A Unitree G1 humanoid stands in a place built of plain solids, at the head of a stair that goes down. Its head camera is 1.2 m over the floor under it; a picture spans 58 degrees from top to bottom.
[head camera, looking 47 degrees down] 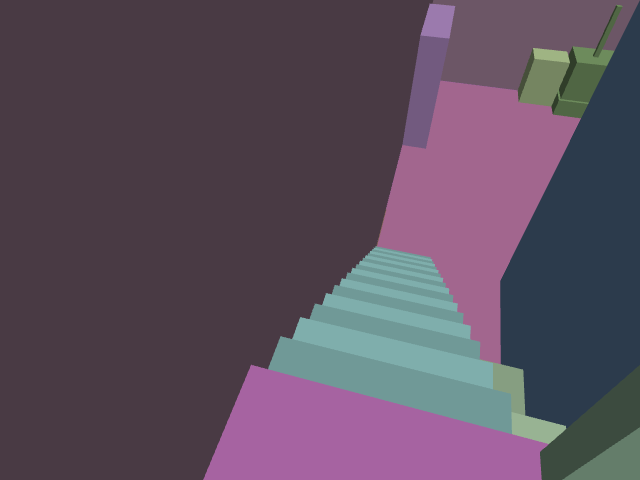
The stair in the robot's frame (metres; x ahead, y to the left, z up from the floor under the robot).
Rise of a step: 0.21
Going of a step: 0.23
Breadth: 0.82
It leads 16 degrees to the right of straight ahead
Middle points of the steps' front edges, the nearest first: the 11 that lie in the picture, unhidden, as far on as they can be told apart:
0.50 -0.19 0.00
0.72 -0.25 -0.21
0.94 -0.31 -0.42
1.16 -0.37 -0.62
1.37 -0.43 -0.83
1.59 -0.49 -1.04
1.81 -0.55 -1.25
2.02 -0.61 -1.46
2.24 -0.67 -1.67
2.46 -0.73 -1.88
2.68 -0.79 -2.09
